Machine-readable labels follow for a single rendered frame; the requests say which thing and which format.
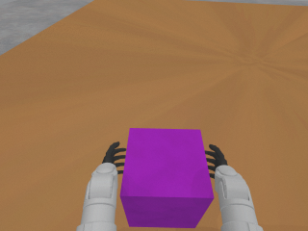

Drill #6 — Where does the robot left forearm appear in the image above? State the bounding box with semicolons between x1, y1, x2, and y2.
76;163;118;231

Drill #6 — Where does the carton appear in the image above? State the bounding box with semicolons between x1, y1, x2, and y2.
120;128;214;228

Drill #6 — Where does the robot right forearm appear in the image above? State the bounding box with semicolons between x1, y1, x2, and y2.
215;165;264;231

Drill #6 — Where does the robot left hand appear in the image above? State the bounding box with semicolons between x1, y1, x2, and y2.
102;141;127;174

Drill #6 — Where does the robot right hand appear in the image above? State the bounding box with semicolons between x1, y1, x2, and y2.
205;144;228;179

